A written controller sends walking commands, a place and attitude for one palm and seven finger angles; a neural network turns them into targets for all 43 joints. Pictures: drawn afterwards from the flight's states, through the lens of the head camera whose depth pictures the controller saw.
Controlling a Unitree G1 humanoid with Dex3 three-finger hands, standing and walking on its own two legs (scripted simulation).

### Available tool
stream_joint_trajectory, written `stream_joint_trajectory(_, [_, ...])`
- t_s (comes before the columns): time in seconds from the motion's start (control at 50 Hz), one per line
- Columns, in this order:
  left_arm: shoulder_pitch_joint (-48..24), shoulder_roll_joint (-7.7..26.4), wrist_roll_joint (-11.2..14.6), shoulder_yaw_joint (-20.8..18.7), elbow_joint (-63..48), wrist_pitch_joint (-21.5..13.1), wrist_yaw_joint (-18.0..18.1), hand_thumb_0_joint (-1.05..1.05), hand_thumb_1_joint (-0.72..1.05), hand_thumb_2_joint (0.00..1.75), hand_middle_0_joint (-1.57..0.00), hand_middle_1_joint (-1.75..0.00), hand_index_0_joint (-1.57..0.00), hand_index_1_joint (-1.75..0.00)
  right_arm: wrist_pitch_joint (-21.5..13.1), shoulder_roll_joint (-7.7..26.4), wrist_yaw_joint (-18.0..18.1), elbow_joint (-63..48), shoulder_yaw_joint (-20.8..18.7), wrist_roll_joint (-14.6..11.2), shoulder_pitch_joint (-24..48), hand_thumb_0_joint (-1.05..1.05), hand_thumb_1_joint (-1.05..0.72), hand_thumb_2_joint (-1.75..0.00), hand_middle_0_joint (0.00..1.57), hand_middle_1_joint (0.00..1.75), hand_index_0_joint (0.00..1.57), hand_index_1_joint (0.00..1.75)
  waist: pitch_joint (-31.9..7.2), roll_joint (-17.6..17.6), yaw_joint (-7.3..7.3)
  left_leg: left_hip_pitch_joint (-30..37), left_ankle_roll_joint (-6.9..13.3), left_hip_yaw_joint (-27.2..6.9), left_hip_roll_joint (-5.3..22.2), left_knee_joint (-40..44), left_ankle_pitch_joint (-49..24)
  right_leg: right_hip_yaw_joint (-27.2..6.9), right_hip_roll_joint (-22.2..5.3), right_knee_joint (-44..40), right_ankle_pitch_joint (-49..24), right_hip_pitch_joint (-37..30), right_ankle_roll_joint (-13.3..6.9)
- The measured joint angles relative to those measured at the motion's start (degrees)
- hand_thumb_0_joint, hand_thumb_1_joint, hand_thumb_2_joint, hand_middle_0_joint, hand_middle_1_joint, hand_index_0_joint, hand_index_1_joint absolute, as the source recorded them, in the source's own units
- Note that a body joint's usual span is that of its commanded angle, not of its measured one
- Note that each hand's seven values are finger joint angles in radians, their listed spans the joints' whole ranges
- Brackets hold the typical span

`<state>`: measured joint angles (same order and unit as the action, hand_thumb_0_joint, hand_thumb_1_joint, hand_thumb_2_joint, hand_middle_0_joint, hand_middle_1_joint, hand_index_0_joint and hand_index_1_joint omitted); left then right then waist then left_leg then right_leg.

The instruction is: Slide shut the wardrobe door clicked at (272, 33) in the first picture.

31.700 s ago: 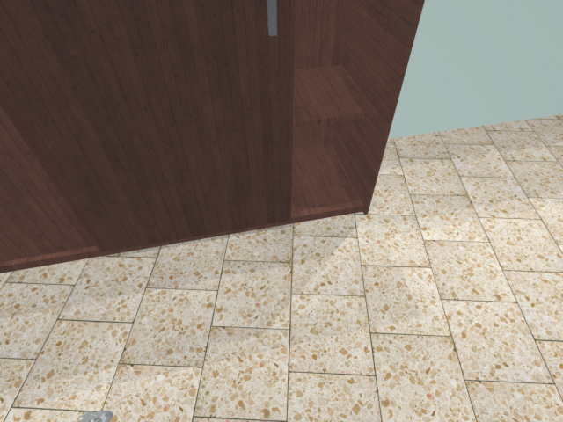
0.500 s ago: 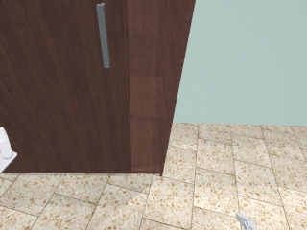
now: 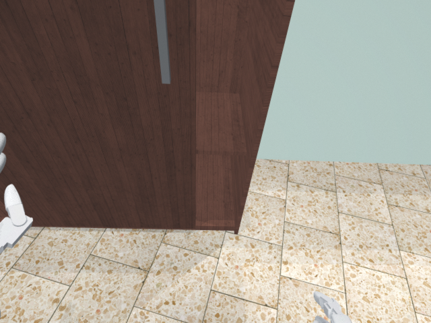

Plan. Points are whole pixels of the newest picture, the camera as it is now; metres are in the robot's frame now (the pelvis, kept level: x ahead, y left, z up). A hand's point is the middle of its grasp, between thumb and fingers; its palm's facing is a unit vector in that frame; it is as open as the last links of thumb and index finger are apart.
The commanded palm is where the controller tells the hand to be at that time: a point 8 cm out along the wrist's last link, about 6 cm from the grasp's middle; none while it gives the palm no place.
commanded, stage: let the arm hang, fingers relaxed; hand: left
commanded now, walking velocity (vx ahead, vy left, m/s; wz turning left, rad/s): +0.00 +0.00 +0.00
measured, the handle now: (164, 38) +0.66 +0.18 +0.23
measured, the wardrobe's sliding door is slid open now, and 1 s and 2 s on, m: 0.20 0.20 0.20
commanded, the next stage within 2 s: look to check the result in 1.16 s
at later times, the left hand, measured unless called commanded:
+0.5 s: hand out of the picture +0.01 +0.19 -0.17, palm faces +0.02 -0.98 -0.21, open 7.0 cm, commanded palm none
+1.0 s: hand out of the picture +0.02 +0.15 -0.17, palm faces +0.01 -0.98 -0.17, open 7.3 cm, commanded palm none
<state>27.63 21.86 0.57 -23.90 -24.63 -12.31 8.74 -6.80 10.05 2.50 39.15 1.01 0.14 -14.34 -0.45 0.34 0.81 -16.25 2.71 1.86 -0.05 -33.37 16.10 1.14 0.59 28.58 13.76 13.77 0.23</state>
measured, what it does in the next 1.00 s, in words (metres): stands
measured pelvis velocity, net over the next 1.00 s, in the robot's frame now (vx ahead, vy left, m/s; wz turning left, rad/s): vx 0.02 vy -0.01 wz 0.00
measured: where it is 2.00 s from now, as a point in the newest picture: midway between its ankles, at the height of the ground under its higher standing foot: outside the picture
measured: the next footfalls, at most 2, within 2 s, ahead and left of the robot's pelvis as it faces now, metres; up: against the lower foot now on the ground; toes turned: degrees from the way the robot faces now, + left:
none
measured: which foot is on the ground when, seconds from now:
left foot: down 0.00-1.00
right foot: down 0.00-1.00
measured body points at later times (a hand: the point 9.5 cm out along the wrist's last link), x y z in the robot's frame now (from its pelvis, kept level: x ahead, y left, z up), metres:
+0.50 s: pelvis +0.02 +0.00 +0.01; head +0.05 +0.01 +0.46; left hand +0.01 +0.24 -0.15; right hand +0.04 -0.24 -0.14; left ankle +0.02 +0.08 -0.73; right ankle +0.02 -0.13 -0.73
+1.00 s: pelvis +0.02 -0.01 +0.01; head +0.03 -0.01 +0.46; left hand +0.02 +0.21 -0.15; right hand +0.01 -0.22 -0.15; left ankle +0.02 +0.08 -0.73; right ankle +0.02 -0.13 -0.73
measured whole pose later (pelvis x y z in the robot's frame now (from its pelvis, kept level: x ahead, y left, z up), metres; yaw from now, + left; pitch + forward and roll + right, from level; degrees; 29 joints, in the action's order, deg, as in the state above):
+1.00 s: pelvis +0.02 -0.01 +0.01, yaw +0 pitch -1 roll +0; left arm 15.7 7.1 -0.9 0.5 65.5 0.3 2.2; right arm -0.3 7.0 2.0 64.3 0.2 0.8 -17.3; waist 2.1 -0.3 -0.3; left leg -9.9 2.3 2.6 -1.5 -24.3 13.4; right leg 0.3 -0.8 24.8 13.7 9.9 0.3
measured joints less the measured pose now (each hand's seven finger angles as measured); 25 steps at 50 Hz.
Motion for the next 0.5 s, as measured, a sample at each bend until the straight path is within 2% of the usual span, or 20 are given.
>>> stream_joint_trajectory(0.06, [0.64,-0.71,0.16,0.54,-0.56,0.34,0.34,0.01,0.89,0.90,-0.21,-0.30,-0.21,-0.30,0.06,0.47,0.78,-0.10,-0.50,-0.09,0.77,0.01,-0.90,-0.89,0.20,0.30,0.20,0.30,0.69,1.07,-0.36,1.54,0.32,0.87,-0.96,2.52,-0.65,-0.88,-0.95,-0.04,0.39,-0.21,0.49])
stream_joint_trajectory(0.08, [-0.57,-0.51,-0.66,1.81,2.02,-0.25,-0.50,0.01,0.89,0.90,-0.21,-0.30,-0.21,-0.30,-1.03,1.17,0.05,0.72,-0.99,-0.12,1.05,0.01,-0.90,-0.89,0.20,0.30,0.20,0.30,0.44,0.68,-0.61,1.01,0.45,0.56,-1.21,2.60,-0.83,-0.31,-1.27,0.96,0.18,0.72,0.76])
stream_joint_trajectory(0.1, [-2.94,-0.38,-1.49,4.12,6.80,0.73,-2.06,0.01,0.89,0.90,-0.21,-0.30,-0.21,-0.30,-1.16,2.28,-0.86,1.77,-1.60,-0.10,1.56,0.01,-0.90,-0.89,0.20,0.30,0.20,0.30,0.18,-0.07,-0.65,0.26,0.63,0.14,-1.60,2.21,-0.88,0.13,-1.68,2.57,0.11,1.89,0.80])
stream_joint_trajectory(0.16, [-9.98,-2.16,-2.42,11.83,26.62,8.04,-5.60,0.00,0.90,0.90,-0.20,-0.30,-0.20,-0.30,1.68,4.95,-1.85,5.01,-2.46,0.39,3.80,0.01,-0.90,-0.90,0.20,0.30,0.20,0.30,-0.64,-1.71,-0.82,-1.10,1.17,0.00,-2.91,0.71,-0.29,0.07,-2.93,5.36,1.94,3.51,0.66])
stream_joint_trajectory(0.22, [-13.86,-5.34,-2.67,17.86,47.16,13.62,-7.37,0.00,0.91,0.90,-0.20,-0.30,-0.20,-0.30,3.90,5.47,-2.15,7.40,-2.20,0.85,5.56,0.01,-0.90,-0.89,0.20,0.30,0.20,0.30,-0.22,-1.79,-1.74,-1.13,1.17,0.66,-3.16,-0.32,0.59,-0.61,-3.26,5.37,3.92,3.15,1.88])
stream_joint_trajectory(0.28, [-14.50,-8.89,-2.39,22.74,62.62,15.99,-8.33,0.01,0.91,0.90,-0.20,-0.30,-0.20,-0.30,5.29,4.47,-2.19,9.39,-1.51,1.11,5.68,0.01,-0.90,-0.89,0.20,0.30,0.20,0.30,1.44,-0.31,-2.80,0.40,0.87,0.98,-2.89,0.93,0.25,-0.98,-2.94,4.83,3.34,2.16,1.44])
stream_joint_trajectory(0.32, [-13.86,-11.34,-2.08,25.00,70.12,16.38,-8.71,0.01,0.91,0.90,-0.20,-0.30,-0.20,-0.30,6.01,3.66,-2.15,11.15,-0.89,1.16,4.85,0.00,-0.91,-0.89,0.20,0.30,0.20,0.30,2.46,0.91,-2.89,1.48,0.61,0.99,-2.60,2.34,-0.31,-1.01,-2.61,3.35,2.71,1.10,1.15])
stream_joint_trajectory(0.36, [-13.52,-12.42,-1.13,23.64,74.65,15.57,-7.33,-0.01,0.97,0.89,-0.21,-0.30,-0.21,-0.30,6.52,2.67,-1.96,13.26,-0.48,1.10,3.29,0.00,-0.91,-0.90,0.20,0.30,0.20,0.30,3.23,1.82,-2.31,1.88,0.37,0.43,-2.23,3.50,-0.95,-0.44,-2.21,1.43,1.81,0.19,0.92])
stream_joint_trajectory(0.42, [-13.09,-10.83,-1.45,23.22,79.09,14.62,-7.45,-0.03,1.01,0.89,-0.21,-0.30,-0.21,-0.30,7.35,1.37,-1.65,16.69,-0.24,1.17,0.94,0.00,-0.91,-0.90,0.20,0.30,0.20,0.30,3.98,1.97,-0.96,2.32,0.05,-0.38,-1.77,4.96,-1.80,0.38,-1.70,-1.30,0.51,-1.02,0.48])
stream_joint_trajectory(0.5, [-11.35,-9.55,-1.44,23.55,84.04,14.11,-7.59,-0.02,0.99,0.89,-0.21,-0.30,-0.21,-0.30,7.87,0.25,-1.32,20.05,-0.34,0.95,-1.26,0.00,-0.91,-0.90,0.20,0.30,0.20,0.30,4.39,0.78,-0.39,3.23,-0.06,-0.62,-1.61,6.36,-2.29,0.61,-1.49,-3.37,-0.33,-2.26,0.37])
